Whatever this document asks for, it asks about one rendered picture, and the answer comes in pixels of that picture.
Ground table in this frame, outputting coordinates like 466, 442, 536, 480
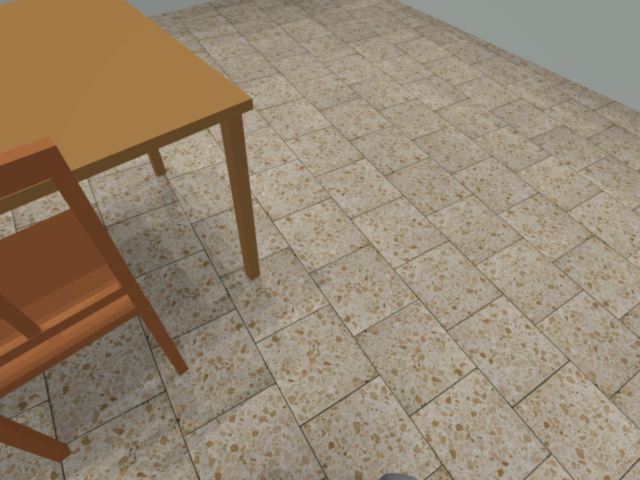
0, 0, 260, 281

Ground chair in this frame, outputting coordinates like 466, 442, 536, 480
0, 136, 189, 463

